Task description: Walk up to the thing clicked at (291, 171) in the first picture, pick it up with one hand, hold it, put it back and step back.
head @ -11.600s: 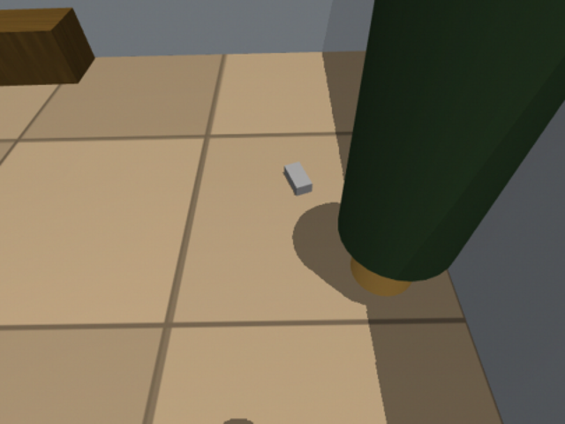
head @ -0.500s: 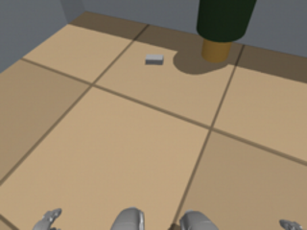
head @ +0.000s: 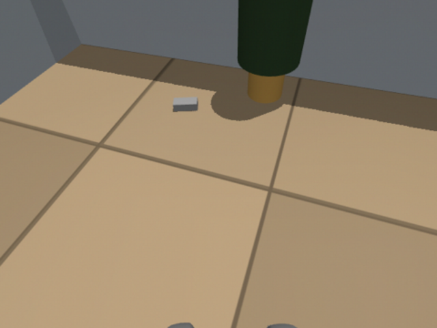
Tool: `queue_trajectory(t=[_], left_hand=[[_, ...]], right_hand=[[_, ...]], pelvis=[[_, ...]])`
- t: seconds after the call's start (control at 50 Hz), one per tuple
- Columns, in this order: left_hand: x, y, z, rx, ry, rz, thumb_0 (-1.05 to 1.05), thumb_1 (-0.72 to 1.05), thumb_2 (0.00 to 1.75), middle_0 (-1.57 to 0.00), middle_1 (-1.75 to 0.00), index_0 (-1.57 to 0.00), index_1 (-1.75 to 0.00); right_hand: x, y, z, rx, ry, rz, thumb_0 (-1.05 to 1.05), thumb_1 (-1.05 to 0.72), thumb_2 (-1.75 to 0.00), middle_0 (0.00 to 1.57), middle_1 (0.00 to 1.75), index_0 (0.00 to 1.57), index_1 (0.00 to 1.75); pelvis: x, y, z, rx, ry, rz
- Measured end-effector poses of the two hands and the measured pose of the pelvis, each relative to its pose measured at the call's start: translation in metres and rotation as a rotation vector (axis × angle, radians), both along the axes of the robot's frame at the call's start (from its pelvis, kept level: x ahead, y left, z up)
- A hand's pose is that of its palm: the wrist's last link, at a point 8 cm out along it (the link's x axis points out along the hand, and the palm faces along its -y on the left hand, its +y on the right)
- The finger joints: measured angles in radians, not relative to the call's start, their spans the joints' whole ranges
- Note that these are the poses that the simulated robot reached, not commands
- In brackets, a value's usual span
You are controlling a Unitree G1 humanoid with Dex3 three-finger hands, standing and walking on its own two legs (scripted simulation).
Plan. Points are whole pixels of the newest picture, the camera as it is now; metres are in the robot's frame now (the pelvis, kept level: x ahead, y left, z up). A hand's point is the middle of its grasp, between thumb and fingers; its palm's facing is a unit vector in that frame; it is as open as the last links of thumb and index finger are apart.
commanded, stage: walk up
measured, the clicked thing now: (185, 104) +1.60 +0.25 -0.72
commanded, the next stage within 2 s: stand in 0.98 s
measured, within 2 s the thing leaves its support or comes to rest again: neither
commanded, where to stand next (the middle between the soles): +0.13 +0.05 m, yaw -2 degrees
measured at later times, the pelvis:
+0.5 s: pelvis +0.02 +0.02 +0.01, yaw -3 degrees
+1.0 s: pelvis +0.03 +0.02 +0.03, yaw -5 degrees
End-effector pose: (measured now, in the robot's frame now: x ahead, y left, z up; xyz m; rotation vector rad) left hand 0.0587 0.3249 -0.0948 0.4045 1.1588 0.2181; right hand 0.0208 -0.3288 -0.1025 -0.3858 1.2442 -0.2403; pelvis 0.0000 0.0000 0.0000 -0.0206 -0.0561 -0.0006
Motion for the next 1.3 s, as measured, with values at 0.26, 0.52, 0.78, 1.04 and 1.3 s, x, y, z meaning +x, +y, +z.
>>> queue_trajectory(t=[0.26,0.52,0.78,1.04,1.3], left_hand=[[0.011,0.007,-0.011,-0.030,0.009,0.009,0.01,0.90,0.89,-0.20,-0.30,-0.20,-0.30],[0.034,-0.010,-0.006,-0.064,0.059,-0.005,0.01,0.90,0.89,-0.20,-0.30,-0.20,-0.30],[0.082,-0.021,0.005,-0.062,0.012,-0.042,0.01,0.90,0.90,-0.20,-0.30,-0.20,-0.30],[0.101,-0.029,0.007,-0.092,0.016,-0.068,0.01,0.90,0.90,-0.20,-0.30,-0.20,-0.30],[0.088,-0.017,0.005,-0.094,0.050,-0.031,0.01,0.90,0.90,-0.20,-0.30,-0.20,-0.30]], right_hand=[[0.049,0.036,-0.003,0.045,-0.130,0.017,0.00,-0.91,-0.90,0.20,0.30,0.20,0.30],[0.060,0.048,-0.003,0.105,-0.067,-0.026,0.00,-0.91,-0.90,0.20,0.30,0.20,0.30],[0.074,0.035,0.006,0.087,-0.076,-0.077,0.00,-0.91,-0.90,0.20,0.30,0.20,0.30],[0.058,0.039,0.010,0.088,-0.027,-0.110,0.00,-0.91,-0.90,0.20,0.30,0.20,0.30],[0.066,0.048,0.014,0.080,-0.023,-0.096,0.00,-0.91,-0.90,0.20,0.30,0.20,0.30]], pelvis=[[0.006,0.021,-0.001,0.031,-0.006,-0.035],[0.025,0.017,0.013,0.018,0.016,-0.052],[0.030,0.013,0.022,0.025,0.008,-0.067],[0.035,0.016,0.029,0.023,0.017,-0.074],[0.039,0.022,0.031,0.022,0.022,-0.064]])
